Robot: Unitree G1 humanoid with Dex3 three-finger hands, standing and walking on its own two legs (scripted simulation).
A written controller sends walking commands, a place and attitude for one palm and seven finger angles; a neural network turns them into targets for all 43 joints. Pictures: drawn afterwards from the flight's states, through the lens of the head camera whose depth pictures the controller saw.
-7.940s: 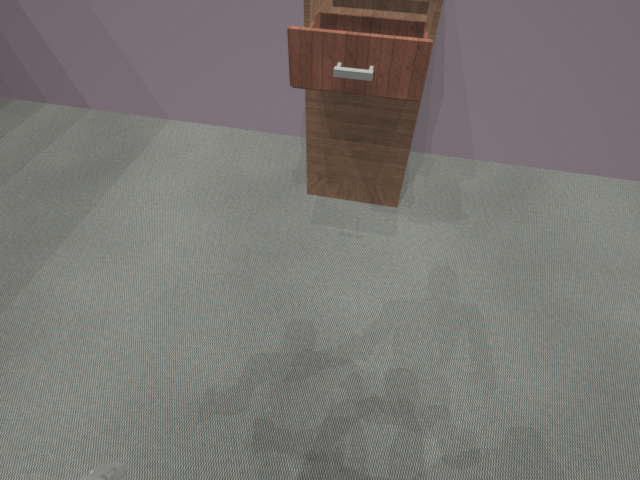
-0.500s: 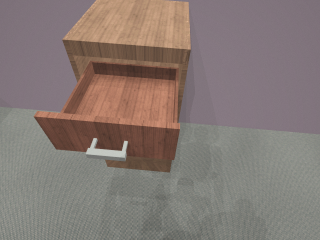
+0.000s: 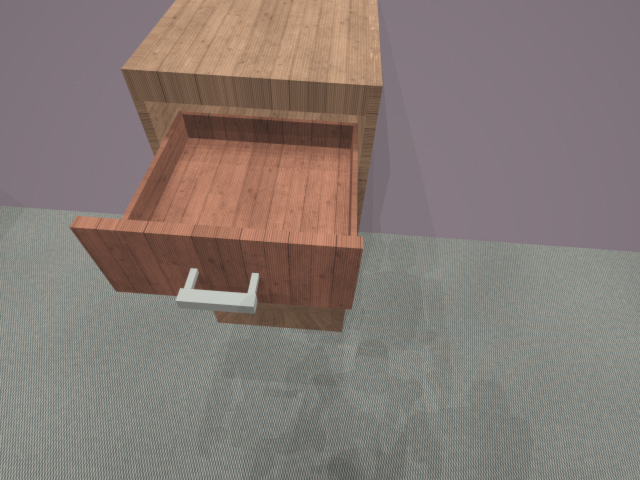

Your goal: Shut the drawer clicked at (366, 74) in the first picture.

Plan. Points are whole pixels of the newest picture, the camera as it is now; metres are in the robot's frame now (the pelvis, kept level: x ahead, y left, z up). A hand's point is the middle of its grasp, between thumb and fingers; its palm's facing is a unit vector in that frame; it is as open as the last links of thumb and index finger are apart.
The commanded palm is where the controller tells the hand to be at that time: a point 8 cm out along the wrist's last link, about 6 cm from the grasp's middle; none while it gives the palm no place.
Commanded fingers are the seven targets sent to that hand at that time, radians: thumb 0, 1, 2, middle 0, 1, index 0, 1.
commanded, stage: come to a stop and stand still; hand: left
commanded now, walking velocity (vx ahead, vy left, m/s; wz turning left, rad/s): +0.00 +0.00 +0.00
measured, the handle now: (220, 289) +0.35 +0.17 +0.00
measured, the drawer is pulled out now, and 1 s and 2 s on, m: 0.29 0.29 0.29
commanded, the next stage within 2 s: look again from close up in 1.06 s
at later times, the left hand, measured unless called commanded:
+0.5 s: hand out of the picture -0.07 +0.18 -0.16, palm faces +0.01 -0.97 -0.23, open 7.3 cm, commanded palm none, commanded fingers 0.00 0.90 0.90 -0.20 -0.30 -0.20 -0.30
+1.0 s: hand out of the picture -0.03 +0.15 -0.17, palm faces +0.03 -0.98 -0.19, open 7.3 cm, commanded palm none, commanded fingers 0.00 0.90 0.90 -0.20 -0.30 -0.20 -0.30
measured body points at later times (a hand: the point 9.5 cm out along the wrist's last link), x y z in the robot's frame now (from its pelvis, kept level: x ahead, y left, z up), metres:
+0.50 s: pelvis -0.05 +0.00 +0.01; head -0.04 -0.01 +0.46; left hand -0.07 +0.24 -0.14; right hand -0.08 -0.22 -0.16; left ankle -0.04 +0.11 -0.73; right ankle -0.02 -0.13 -0.73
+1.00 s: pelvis -0.03 -0.02 +0.01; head -0.01 -0.02 +0.46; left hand -0.03 +0.20 -0.15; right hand -0.03 -0.23 -0.16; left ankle -0.04 +0.11 -0.73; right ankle -0.02 -0.13 -0.73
